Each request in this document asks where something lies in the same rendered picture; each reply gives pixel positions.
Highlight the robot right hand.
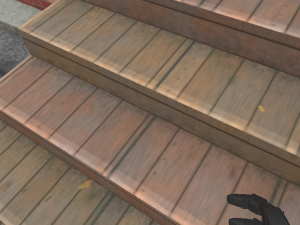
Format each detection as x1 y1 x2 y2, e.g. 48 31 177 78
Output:
227 193 290 225

